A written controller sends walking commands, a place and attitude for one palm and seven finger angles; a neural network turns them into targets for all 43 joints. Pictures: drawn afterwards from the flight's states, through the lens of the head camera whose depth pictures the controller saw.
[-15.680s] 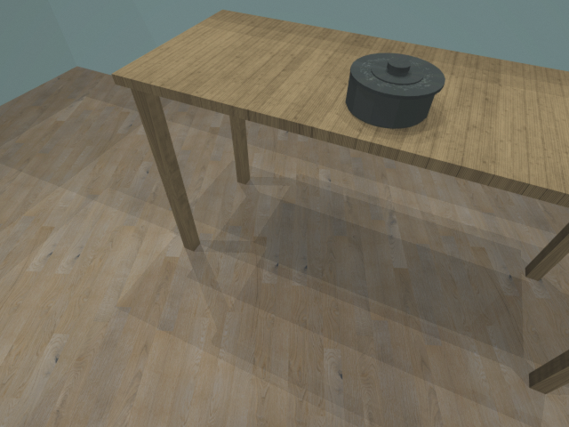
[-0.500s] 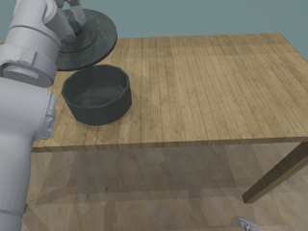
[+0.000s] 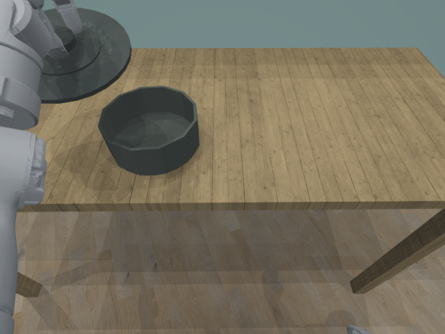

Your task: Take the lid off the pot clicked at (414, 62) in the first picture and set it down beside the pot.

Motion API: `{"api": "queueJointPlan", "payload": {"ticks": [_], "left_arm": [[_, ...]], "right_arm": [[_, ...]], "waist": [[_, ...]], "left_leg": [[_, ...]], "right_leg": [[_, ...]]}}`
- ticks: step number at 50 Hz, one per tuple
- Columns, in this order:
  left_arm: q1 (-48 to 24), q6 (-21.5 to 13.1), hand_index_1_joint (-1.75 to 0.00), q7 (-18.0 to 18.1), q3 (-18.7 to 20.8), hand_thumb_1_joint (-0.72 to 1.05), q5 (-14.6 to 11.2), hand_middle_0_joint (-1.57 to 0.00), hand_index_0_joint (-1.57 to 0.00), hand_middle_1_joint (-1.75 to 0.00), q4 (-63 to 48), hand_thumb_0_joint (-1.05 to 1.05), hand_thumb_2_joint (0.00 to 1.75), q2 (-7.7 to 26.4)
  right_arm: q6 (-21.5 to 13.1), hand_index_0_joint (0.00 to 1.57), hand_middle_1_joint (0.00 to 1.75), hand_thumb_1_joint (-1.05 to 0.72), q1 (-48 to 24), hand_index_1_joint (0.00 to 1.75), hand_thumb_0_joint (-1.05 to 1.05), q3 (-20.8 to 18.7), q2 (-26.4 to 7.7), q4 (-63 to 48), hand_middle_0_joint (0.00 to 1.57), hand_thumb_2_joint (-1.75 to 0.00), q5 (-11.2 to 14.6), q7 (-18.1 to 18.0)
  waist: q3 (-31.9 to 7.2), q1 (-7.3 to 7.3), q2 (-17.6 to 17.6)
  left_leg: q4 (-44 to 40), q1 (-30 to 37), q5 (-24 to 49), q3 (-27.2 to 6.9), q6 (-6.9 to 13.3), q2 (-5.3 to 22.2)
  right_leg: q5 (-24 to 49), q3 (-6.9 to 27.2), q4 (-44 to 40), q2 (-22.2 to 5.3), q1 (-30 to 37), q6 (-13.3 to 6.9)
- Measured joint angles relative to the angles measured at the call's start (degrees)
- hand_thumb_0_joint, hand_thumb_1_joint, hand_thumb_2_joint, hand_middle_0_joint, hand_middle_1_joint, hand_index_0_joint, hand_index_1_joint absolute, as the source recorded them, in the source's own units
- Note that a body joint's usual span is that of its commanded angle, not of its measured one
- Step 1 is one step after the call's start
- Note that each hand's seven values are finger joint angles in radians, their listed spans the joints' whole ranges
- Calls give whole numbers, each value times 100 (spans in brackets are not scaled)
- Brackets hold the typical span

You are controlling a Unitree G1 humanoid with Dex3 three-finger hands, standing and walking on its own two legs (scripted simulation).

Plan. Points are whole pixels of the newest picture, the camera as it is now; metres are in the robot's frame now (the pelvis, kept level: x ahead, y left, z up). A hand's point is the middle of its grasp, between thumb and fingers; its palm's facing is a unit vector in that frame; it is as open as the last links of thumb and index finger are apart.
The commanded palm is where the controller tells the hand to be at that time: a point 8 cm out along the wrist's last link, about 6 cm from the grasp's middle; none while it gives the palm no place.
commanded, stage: move the lid sideways beside the pot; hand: left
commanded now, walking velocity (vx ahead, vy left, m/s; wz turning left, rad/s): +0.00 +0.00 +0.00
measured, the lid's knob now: (57, 40) +0.50 +0.25 +0.27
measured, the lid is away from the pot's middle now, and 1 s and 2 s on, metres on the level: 0.11 0.20 0.22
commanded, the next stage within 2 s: lower the lid onto the table in 1.46 s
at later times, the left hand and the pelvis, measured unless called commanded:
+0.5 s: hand (15, 31) +0.47 +0.28 +0.30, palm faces -0.18 -0.17 -0.97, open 7.9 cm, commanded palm +0.47 +0.29 +0.36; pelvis +0.00 +0.00 +0.00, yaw -1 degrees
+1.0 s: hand out of the picture +0.46 +0.33 +0.29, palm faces -0.20 -0.20 -0.96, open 7.9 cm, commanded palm +0.48 +0.34 +0.36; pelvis +0.01 +0.00 +0.00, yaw -1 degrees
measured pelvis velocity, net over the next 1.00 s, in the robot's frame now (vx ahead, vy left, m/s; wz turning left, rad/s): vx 0.01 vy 0.00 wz -0.02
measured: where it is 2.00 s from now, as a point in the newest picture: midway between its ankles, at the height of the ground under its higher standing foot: outside the picture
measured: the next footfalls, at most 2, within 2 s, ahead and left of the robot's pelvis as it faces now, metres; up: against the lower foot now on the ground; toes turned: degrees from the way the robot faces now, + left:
none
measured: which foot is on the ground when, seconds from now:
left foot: down 0.00-1.00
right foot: down 0.00-1.00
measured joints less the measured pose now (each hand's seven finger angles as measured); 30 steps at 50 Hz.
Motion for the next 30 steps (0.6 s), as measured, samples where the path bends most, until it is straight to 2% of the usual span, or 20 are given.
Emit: {"api": "queueJointPlan", "payload": {"ticks": [16,30], "left_arm": [[-130,-239,-101,15,240,22,130,-63,-63,-101,393,1,68,357],[32,-319,-101,-27,490,22,220,-63,-63,-101,482,1,68,861]], "right_arm": [[46,20,30,-90,72,30,0,25,-14,43,21,-90,23,-16],[213,20,30,-90,110,30,0,19,-80,-21,21,-90,57,-55]], "waist": [[0,-67,24],[49,-108,40]], "left_leg": [[-17,-47,16,25,8,13],[55,-34,-40,47,-19,87]], "right_leg": [[46,28,-52,12,-44,11],[47,56,-55,85,-13,-13]]}}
